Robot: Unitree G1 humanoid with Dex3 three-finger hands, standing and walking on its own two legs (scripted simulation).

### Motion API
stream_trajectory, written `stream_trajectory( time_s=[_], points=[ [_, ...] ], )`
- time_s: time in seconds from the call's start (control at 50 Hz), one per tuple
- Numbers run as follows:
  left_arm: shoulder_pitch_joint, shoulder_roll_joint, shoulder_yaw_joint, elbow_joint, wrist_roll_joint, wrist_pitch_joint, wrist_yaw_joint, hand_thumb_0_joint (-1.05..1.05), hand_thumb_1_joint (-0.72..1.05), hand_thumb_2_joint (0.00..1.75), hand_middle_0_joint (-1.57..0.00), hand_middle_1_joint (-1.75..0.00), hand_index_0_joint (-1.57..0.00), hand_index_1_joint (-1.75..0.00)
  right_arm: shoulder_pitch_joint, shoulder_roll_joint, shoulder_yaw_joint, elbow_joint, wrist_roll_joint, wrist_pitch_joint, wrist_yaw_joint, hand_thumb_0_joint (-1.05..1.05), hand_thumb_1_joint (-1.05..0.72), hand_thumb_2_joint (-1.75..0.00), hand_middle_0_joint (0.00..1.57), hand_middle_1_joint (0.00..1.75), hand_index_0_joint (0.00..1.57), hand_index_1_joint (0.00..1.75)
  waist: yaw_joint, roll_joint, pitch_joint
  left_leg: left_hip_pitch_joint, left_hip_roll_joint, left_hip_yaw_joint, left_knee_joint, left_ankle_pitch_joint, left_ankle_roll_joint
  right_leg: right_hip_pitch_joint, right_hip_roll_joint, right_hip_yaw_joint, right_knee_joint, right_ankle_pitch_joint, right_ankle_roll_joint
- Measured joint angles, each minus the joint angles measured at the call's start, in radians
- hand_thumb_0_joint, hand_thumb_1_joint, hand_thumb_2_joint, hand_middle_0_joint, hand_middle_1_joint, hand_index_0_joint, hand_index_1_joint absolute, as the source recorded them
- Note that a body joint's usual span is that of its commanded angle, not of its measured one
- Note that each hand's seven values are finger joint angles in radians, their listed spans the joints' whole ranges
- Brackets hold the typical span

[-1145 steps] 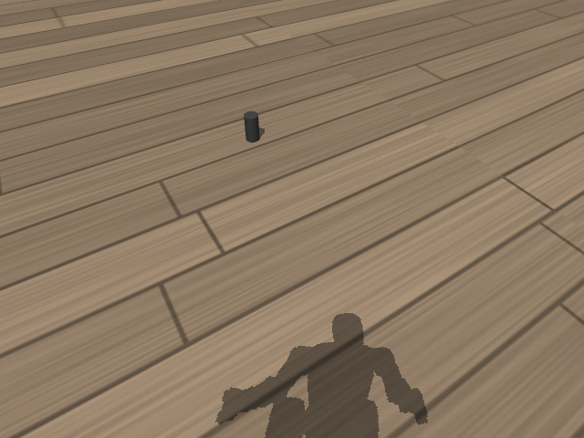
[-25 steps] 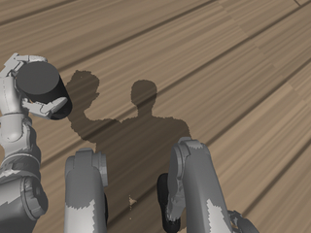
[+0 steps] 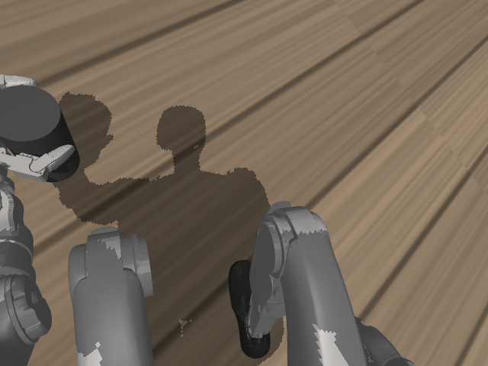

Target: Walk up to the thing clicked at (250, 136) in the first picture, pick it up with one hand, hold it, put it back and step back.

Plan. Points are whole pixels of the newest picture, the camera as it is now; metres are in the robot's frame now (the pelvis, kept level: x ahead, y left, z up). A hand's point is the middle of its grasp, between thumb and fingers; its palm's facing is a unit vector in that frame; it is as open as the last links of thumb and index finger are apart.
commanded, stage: crouch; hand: left
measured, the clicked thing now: (41, 140) +0.47 +0.25 -0.11
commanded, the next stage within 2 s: lower in 0.08 s
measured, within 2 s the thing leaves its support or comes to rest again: rests again in 1.84 s
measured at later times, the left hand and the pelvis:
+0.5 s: hand (48, 140) +0.48 +0.24 -0.14, palm faces +0.23 -0.97 +0.01, open 11.0 cm; pelvis +0.00 +0.00 -0.02, yaw -3 degrees
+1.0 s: hand (55, 144) +0.49 +0.24 -0.17, palm faces +0.25 -0.97 -0.01, open 11.0 cm; pelvis -0.01 +0.01 -0.02, yaw -5 degrees
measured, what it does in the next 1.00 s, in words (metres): stands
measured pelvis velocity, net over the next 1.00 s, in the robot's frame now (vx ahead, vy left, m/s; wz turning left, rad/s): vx -0.01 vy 0.01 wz -0.09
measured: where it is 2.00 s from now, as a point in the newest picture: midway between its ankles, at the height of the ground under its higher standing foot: (195, 346)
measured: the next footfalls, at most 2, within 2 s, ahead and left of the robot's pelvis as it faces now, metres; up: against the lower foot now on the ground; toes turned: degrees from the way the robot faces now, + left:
none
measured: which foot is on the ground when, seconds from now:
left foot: down 0.00-1.00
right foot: down 0.00-1.00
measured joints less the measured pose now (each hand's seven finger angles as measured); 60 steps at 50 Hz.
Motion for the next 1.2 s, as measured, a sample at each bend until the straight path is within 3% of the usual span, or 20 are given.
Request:
stream_trajectory(
  time_s=[0.28, 0.38, 0.66, 1.2],
  points=[
    [-0.010, 0.064, 0.016, 0.044, 0.000, -0.038, 0.025, 0.00, -0.49, 1.08, -0.66, -1.01, -0.64, -1.01, -0.037, -0.019, 0.058, -0.031, -0.028, 0.013, 0.008, 0.00, -0.91, -0.90, 0.20, 0.30, 0.20, 0.30, -0.032, -0.021, 0.058, -0.006, 0.001, -0.031, 0.045, -0.006, 0.000, 0.004, 0.009, -0.024, 0.020, 0.007, 0.007],
    [-0.006, 0.085, 0.025, 0.092, -0.015, -0.057, 0.045, 0.00, -0.49, 1.08, -0.66, -1.02, -0.64, -1.01, -0.049, -0.025, 0.091, -0.046, -0.037, 0.015, 0.012, 0.00, -0.92, -0.90, 0.20, 0.30, 0.20, 0.30, -0.046, -0.040, 0.081, -0.005, 0.002, -0.044, 0.058, -0.005, 0.003, 0.012, 0.014, -0.034, 0.021, 0.014, 0.011],
    [-0.028, 0.190, 0.020, 0.173, 0.021, -0.147, 0.106, 0.00, -0.49, 1.08, -0.66, -1.01, -0.64, -1.01, -0.095, -0.037, 0.180, -0.071, -0.093, 0.022, 0.013, 0.00, -0.92, -0.90, 0.20, 0.30, 0.20, 0.30, -0.078, -0.099, 0.157, 0.006, -0.001, -0.090, 0.101, -0.018, 0.006, 0.045, 0.024, -0.071, 0.026, 0.014, 0.021],
    [-0.028, 0.287, -0.015, 0.274, 0.021, -0.231, 0.170, 0.00, -0.48, 1.08, -0.65, -1.03, -0.63, -1.02, -0.169, -0.044, 0.296, -0.120, -0.142, 0.034, 0.009, 0.00, -0.91, -0.90, 0.20, 0.30, 0.20, 0.30, -0.093, -0.156, 0.222, 0.033, 0.001, -0.155, 0.134, -0.031, 0.008, 0.094, 0.046, -0.122, 0.007, 0.029, 0.035]
  ],
)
